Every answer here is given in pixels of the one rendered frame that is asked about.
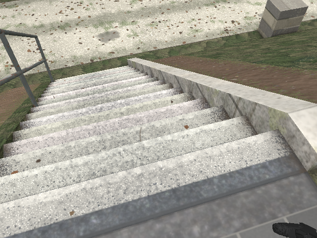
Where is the robot right hand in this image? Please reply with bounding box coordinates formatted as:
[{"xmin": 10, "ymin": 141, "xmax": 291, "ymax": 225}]
[{"xmin": 272, "ymin": 222, "xmax": 317, "ymax": 238}]

